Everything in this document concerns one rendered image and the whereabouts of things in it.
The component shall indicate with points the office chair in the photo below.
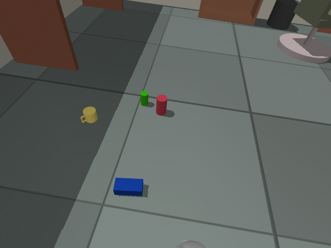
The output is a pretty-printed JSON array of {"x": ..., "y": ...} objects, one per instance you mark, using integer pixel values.
[{"x": 306, "y": 48}]

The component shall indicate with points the bookshelf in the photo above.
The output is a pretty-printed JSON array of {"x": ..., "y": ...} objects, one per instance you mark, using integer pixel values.
[{"x": 236, "y": 11}]

